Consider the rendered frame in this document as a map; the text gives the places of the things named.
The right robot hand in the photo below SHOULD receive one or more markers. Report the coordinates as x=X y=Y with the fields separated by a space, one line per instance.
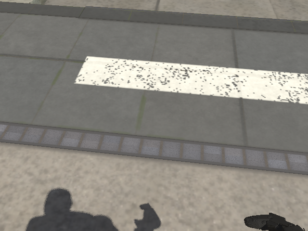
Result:
x=271 y=222

